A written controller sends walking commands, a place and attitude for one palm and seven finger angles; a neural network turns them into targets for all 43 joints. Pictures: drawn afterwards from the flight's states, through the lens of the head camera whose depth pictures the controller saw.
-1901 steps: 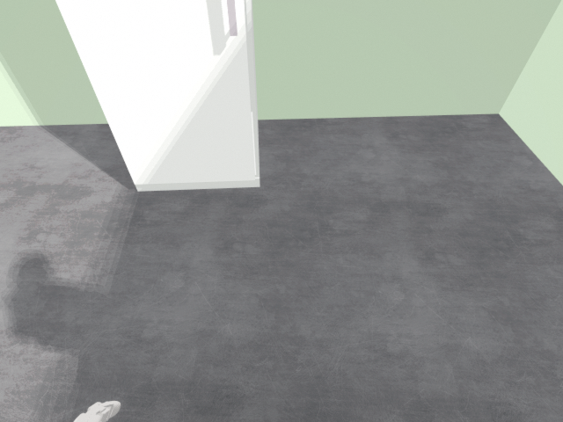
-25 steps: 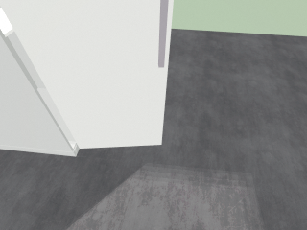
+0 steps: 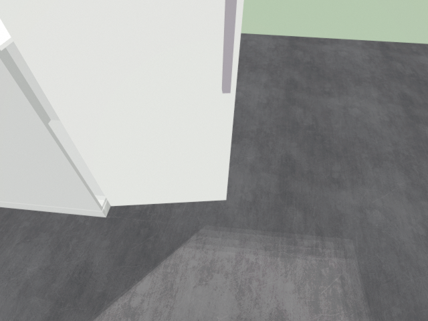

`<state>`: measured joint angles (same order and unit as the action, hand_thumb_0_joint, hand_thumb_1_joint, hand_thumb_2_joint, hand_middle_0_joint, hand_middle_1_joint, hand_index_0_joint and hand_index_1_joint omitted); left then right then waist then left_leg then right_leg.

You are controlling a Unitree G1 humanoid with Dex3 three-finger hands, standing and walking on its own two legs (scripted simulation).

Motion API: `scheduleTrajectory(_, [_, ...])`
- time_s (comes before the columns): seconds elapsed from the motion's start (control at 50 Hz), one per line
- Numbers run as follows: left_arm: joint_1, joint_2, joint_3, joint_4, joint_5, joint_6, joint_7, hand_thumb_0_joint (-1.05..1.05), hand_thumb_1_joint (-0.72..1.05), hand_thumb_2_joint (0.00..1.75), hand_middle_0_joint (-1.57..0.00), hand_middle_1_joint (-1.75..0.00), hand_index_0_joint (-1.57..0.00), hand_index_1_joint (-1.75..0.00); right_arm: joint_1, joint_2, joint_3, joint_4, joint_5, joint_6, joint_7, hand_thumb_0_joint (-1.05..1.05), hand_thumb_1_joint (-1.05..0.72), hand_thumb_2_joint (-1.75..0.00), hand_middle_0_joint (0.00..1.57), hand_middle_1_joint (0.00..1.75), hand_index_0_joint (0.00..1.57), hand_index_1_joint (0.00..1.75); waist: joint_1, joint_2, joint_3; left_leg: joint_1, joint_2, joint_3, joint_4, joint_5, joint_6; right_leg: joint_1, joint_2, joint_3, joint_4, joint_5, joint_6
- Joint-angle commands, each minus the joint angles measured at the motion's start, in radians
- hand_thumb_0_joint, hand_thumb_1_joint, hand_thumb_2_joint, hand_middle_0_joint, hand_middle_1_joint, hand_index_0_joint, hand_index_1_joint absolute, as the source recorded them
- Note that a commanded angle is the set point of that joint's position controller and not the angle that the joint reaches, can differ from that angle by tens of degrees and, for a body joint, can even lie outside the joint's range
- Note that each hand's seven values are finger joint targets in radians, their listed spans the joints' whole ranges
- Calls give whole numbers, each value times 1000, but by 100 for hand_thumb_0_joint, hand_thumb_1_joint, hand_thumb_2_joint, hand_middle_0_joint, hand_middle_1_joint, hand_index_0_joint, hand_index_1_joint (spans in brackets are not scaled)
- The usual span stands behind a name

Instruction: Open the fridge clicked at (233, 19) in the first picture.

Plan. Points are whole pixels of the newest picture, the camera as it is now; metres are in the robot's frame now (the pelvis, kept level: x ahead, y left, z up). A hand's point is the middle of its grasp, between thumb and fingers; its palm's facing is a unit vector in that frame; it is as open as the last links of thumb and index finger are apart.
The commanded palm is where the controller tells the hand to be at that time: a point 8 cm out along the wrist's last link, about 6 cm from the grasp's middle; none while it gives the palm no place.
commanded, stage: look to check the result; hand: right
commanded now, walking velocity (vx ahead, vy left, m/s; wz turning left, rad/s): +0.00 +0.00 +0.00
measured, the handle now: (229, 9) +0.73 +0.01 +0.23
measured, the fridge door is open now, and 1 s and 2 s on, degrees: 80 80 80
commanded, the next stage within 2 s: stand and wait in 0.10 s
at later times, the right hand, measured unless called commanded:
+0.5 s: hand out of the picture +0.02 -0.17 -0.18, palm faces +0.02 +0.98 -0.18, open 7.4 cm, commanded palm none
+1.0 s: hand out of the picture +0.02 -0.16 -0.18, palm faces +0.03 +0.98 -0.18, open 7.4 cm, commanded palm none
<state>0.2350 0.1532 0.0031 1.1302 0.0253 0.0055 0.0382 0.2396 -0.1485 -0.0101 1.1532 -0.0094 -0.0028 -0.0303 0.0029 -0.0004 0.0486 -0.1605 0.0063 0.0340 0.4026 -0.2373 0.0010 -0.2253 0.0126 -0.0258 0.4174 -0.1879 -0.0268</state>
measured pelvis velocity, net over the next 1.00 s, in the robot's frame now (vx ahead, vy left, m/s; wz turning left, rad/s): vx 0.02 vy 0.01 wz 0.00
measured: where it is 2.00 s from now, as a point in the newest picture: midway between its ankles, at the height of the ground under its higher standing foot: outside the picture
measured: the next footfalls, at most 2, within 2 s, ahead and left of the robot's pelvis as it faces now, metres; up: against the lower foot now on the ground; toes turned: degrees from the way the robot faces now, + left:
none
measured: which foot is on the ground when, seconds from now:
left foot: down 0.00-1.00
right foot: down 0.00-1.00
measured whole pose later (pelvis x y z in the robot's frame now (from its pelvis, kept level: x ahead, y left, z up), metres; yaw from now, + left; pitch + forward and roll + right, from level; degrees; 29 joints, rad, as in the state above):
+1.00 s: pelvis +0.02 +0.01 +0.00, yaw +0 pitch -1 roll +0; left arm 0.24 0.14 0.00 1.16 0.02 0.00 0.04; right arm 0.25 -0.15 -0.01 1.16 -0.01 -0.01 -0.03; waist 0.00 0.01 0.05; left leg -0.11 0.00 0.03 0.37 -0.25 0.01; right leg -0.18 0.01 -0.03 0.39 -0.21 -0.02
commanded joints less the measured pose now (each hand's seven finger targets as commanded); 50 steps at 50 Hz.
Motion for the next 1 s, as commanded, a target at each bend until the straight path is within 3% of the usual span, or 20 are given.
scheduleTrajectory(0.0, [57,91,14,-20,-5,-12,2,0,90,90,-20,-30,-20,-30,54,-102,-13,-23,-1,-14,-3,0,-90,-90,20,30,20,30,4,0,-9,-26,94,-78,-86,85,33,42,-108,99,-76,118,-5])
scheduleTrajectory(0.34, [58,93,13,-6,-6,-15,6,0,90,90,-20,-30,-20,-30,57,-105,-12,-22,2,-18,-4,0,-90,-90,20,30,20,30,3,-2,-24,6,100,-77,-90,158,34,72,-112,88,-69,176,-2])
scheduleTrajectory(0.48, [58,87,12,-2,-7,-12,5,0,90,90,-20,-30,-20,-30,61,-103,-11,-18,2,-14,-4,0,-90,-90,20,30,20,30,2,-7,12,-9,97,-78,-105,102,33,59,-111,89,-82,134,-1])
scheduleTrajectory(0.64, [63,93,11,-1,-7,-17,7,0,90,90,-20,-30,-20,-30,68,-102,-11,-15,2,-16,-3,0,-90,-90,20,30,20,30,2,-7,-13,7,99,-76,-96,135,33,77,-113,91,-77,167,-4])
scheduleTrajectory(0.98, [67,89,12,0,-8,-16,8,0,90,90,-20,-30,-20,-30,76,-101,-10,-14,1,-17,-4,0,-90,-90,20,30,20,30,2,1,0,4,99,-79,-103,138,35,78,-112,88,-80,161,-4])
